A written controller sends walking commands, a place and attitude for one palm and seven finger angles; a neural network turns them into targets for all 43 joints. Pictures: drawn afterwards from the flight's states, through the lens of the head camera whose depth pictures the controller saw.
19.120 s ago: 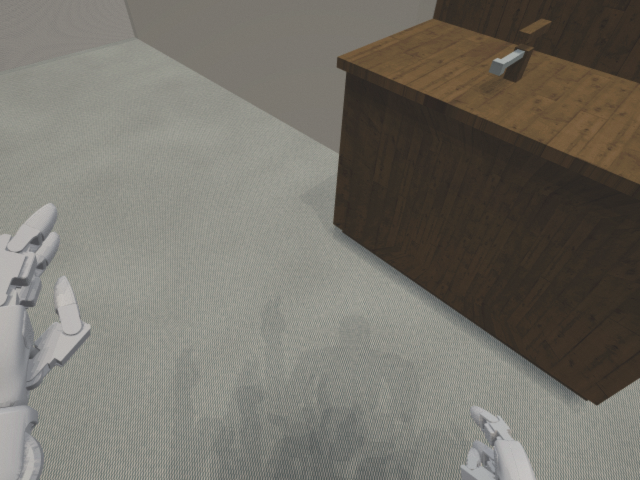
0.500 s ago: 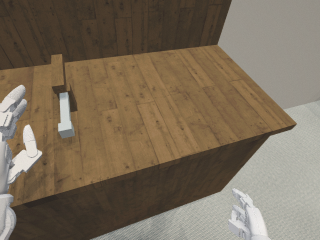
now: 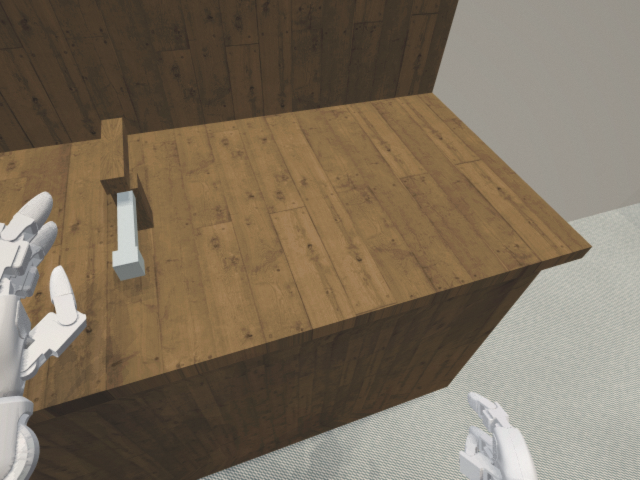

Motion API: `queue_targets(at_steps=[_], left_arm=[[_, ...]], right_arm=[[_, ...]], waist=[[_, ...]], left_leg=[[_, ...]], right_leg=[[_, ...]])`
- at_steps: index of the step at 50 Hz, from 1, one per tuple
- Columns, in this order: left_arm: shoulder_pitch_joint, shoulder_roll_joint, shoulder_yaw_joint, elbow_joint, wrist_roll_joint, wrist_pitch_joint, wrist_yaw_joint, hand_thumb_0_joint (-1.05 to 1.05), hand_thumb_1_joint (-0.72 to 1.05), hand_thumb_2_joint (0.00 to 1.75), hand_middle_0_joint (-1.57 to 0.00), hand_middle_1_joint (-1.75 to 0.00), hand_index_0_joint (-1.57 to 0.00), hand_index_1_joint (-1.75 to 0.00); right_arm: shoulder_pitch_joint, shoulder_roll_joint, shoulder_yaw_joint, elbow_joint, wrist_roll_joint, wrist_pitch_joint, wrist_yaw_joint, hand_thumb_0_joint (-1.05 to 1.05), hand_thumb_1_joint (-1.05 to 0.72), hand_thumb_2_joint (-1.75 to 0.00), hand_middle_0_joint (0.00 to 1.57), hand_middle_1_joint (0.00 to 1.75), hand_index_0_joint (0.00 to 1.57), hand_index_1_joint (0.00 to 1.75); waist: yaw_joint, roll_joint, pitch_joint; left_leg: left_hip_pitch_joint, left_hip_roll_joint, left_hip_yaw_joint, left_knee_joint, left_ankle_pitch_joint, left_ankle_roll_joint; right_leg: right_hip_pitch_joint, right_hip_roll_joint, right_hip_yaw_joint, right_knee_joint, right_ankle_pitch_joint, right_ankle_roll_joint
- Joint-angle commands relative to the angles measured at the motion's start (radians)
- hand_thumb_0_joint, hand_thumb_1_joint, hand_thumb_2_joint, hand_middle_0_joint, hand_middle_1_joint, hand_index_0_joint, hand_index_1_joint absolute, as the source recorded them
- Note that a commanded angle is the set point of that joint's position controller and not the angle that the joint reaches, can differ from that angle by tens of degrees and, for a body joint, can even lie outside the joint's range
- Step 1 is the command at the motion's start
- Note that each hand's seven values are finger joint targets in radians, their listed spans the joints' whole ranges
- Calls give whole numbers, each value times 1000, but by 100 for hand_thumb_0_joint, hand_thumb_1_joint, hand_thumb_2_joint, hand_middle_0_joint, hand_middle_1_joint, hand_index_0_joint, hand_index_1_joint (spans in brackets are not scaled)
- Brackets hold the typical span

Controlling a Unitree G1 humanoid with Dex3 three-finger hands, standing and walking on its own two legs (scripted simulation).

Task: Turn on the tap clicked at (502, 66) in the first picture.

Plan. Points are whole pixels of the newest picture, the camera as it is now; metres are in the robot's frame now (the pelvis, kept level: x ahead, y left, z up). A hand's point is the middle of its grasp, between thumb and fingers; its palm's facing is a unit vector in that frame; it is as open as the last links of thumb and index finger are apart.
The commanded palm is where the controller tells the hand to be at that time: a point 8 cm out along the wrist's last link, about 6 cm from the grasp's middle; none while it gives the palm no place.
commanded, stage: come to a stop and stand still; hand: left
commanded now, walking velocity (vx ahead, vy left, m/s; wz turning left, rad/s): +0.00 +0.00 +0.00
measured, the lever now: (129, 263) +0.33 +0.27 +0.09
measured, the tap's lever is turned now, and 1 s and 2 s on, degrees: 0 0 0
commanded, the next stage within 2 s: look again from close up in 0.12 s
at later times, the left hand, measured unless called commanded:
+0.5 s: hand (57, 325) +0.21 +0.26 +0.16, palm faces +0.39 -0.85 -0.35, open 7.4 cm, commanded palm +0.16 +0.29 +0.17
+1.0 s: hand (115, 310) +0.23 +0.21 +0.16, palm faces +0.33 -0.86 -0.39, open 7.4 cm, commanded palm +0.16 +0.26 +0.17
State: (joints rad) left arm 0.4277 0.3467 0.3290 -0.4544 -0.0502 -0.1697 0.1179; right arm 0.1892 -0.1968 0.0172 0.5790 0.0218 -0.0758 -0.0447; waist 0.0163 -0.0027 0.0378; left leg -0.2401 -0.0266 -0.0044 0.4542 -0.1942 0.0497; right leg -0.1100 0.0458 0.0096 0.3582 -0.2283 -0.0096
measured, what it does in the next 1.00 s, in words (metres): stands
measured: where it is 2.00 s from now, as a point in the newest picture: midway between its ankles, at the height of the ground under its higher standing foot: outside the picture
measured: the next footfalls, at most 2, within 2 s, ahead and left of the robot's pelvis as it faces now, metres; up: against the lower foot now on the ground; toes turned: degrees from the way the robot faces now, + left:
none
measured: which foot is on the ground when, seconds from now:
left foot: down 0.00-1.00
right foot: down 0.00-1.00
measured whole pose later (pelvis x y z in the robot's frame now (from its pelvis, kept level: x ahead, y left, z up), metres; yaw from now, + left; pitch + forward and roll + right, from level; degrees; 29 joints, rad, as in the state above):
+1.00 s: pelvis +0.00 -0.02 +0.00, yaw +0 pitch +0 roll -1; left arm 0.45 0.38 0.34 -0.51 -0.07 -0.14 0.10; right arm 0.19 -0.17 0.02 0.56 0.02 -0.06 -0.03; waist 0.00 -0.01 0.05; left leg -0.25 -0.01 -0.01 0.42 -0.17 0.02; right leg -0.13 0.06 0.00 0.35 -0.23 -0.04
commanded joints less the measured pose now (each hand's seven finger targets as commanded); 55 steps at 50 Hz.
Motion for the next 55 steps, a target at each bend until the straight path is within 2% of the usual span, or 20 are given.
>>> queue_targets(at_steps=[1,9,10,19,20,24,25,27,29,30,34,35,37,42,44,45,49,50,54,55], left_arm=[[-61,177,116,-227,-6,-67,18,0,90,90,-20,-30,-20,-30],[-24,189,132,-241,-6,-63,20,0,90,90,-20,-30,-20,-30],[-33,160,102,-241,-6,-66,16,0,90,90,-20,-30,-20,-30],[-47,187,127,-243,-1,-61,21,0,90,90,-20,-30,-20,-30],[-37,159,99,-224,-5,-62,17,0,90,90,-20,-30,-20,-30],[-54,184,122,-228,2,-60,21,0,90,90,-20,-30,-20,-30],[-53,148,88,-214,-1,-62,16,0,90,90,-20,-30,-20,-30],[-78,162,95,-229,2,-65,16,0,90,90,-20,-30,-20,-30],[-67,193,129,-242,4,-63,23,0,90,90,-20,-30,-20,-30],[-71,153,89,-238,0,-66,16,0,90,90,-20,-30,-20,-30],[-80,192,126,-251,-3,-59,19,0,90,90,-20,-30,-20,-30],[-77,156,94,-238,-7,-60,12,0,90,90,-20,-30,-20,-30],[-80,161,99,-221,-8,-55,10,0,90,90,-20,-30,-20,-30],[-73,164,98,-255,-12,-49,6,0,90,90,-20,-30,-20,-30],[-51,201,134,-280,-15,-43,11,0,90,90,-20,-30,-20,-30],[-31,171,110,-264,-20,-41,7,0,90,90,-20,-30,-20,-30],[13,214,160,-277,-29,-32,8,0,90,90,-20,-30,-20,-30],[21,180,129,-258,-35,-29,2,0,90,90,-20,-30,-20,-30],[27,212,163,-247,-44,-16,2,0,90,90,-20,-30,-20,-30],[18,180,131,-236,-47,-17,-2,0,90,90,-20,-30,-20,-30]], right_arm=[[-107,-123,-50,-166,4,-60,-7,0,-90,-90,20,30,20,30],[-108,-122,-48,-162,8,-64,-10,0,-90,-90,20,30,20,30],[-94,-128,-48,-157,1,-60,-9,0,-90,-90,20,30,20,30],[-100,-123,-48,-155,8,-66,-11,0,-90,-90,20,30,20,30],[-90,-124,-44,-152,0,-60,-10,0,-90,-90,20,30,20,30],[-100,-122,-47,-155,7,-62,-10,0,-90,-90,20,30,20,30],[-89,-125,-43,-154,0,-58,-9,0,-90,-90,20,30,20,30],[-87,-127,-46,-157,1,-62,-8,0,-90,-90,20,30,20,30],[-101,-120,-46,-158,6,-66,-12,0,-90,-90,20,30,20,30],[-87,-121,-42,-154,-1,-62,-10,0,-90,-90,20,30,20,30],[-96,-113,-46,-158,3,-64,-12,0,-90,-90,20,30,20,30],[-85,-119,-44,-154,-4,-58,-10,0,-90,-90,20,30,20,30],[-77,-118,-50,-158,-2,-56,-5,0,-90,-90,20,30,20,30],[-73,-117,-57,-168,0,-51,6,0,-90,-90,20,30,20,30],[-87,-111,-57,-173,7,-50,8,0,-90,-90,20,30,20,30],[-77,-115,-55,-170,2,-42,10,0,-90,-90,20,30,20,30],[-89,-112,-60,-181,14,-34,11,0,-90,-90,20,30,20,30],[-78,-115,-57,-177,9,-25,12,0,-90,-90,20,30,20,30],[-89,-114,-65,-179,17,-19,5,0,-90,-90,20,30,20,30],[-76,-119,-62,-173,11,-13,7,0,-90,-90,20,30,20,30]], waist=[[3,61,-116],[3,62,-146],[0,64,-147],[1,63,-145],[1,69,-139],[-1,69,-114],[-2,73,-103],[-2,85,-103],[0,87,-117],[-3,85,-114],[-2,98,-118],[-5,115,-117],[-5,105,-114],[-8,123,-146],[-7,124,-163],[-8,113,-166],[-7,78,-191],[-10,76,-186],[-12,39,-177],[-15,28,-174]], left_leg=[[60,103,-118,-99,43,-6],[90,112,-119,-97,99,-11],[80,112,-121,-105,85,-8],[89,119,-129,-111,109,-18],[71,118,-133,-119,94,-14],[50,122,-143,-140,10,-17],[35,119,-145,-148,-11,-13],[31,126,-154,-166,-50,-14],[44,129,-153,-158,-40,-14],[48,129,-162,-176,-43,-19],[84,158,-187,-211,-41,-47],[80,161,-185,-219,-45,-45],[75,172,-186,-220,-51,-44],[119,180,-167,-180,50,-47],[139,178,-154,-146,127,-51],[133,175,-149,-136,149,-45],[148,174,-116,-59,258,-30],[132,170,-109,-50,249,-24],[120,171,-93,4,236,-15],[99,161,-83,22,216,-14]], right_leg=[[-15,-103,64,-52,130,-14],[-7,-101,50,-38,160,-10],[-4,-94,40,-34,150,-9],[4,-97,37,-32,155,-10],[5,-92,29,-34,146,-8],[-4,-93,39,-43,103,-11],[-6,-86,30,-44,92,-10],[-2,-81,29,-38,76,-9],[1,-90,37,-40,83,-10],[-7,-73,23,-34,74,-9],[-24,-56,16,-27,48,-3],[-30,-47,9,-21,43,-1],[-29,-46,7,-24,38,3],[-43,-44,-2,-23,54,0],[-39,-50,-3,-33,75,-2],[-38,-45,-10,-28,84,-1],[-27,-71,8,-31,171,-6],[-33,-68,7,-28,178,-6],[-53,-94,53,-25,234,-14],[-52,-95,53,-25,239,-15]])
